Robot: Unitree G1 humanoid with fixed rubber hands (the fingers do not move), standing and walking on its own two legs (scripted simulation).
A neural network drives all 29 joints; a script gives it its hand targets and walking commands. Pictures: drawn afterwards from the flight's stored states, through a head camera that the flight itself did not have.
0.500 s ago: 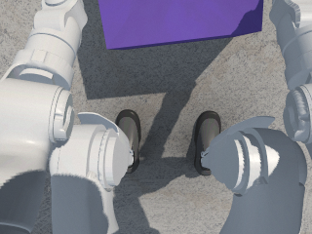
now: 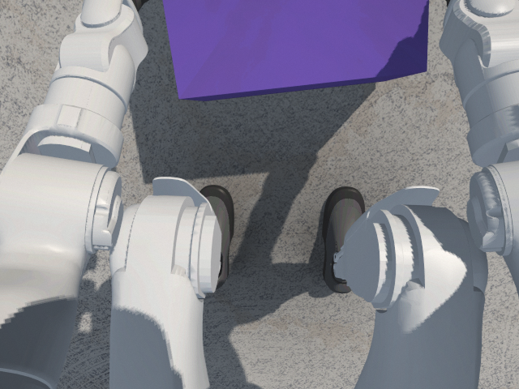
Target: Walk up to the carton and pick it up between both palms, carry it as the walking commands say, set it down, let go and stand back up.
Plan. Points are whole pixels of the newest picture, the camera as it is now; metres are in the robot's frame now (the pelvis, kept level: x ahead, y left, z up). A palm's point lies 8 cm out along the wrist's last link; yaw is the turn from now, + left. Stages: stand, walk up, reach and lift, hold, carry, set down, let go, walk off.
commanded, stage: reach and lift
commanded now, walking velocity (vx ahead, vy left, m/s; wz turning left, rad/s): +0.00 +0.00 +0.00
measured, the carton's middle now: out of the picture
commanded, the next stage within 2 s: none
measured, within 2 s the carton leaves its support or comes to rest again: neither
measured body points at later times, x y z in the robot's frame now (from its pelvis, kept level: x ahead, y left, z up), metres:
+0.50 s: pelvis -0.01 +0.00 +0.03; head +0.35 +0.00 +0.28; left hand +0.55 +0.18 -0.14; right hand +0.56 -0.19 -0.13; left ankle +0.12 +0.12 -0.31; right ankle +0.12 -0.12 -0.31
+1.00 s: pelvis -0.02 +0.01 +0.06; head +0.32 +0.01 +0.33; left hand +0.53 +0.18 -0.07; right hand +0.55 -0.19 -0.06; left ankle +0.12 +0.13 -0.31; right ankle +0.12 -0.12 -0.31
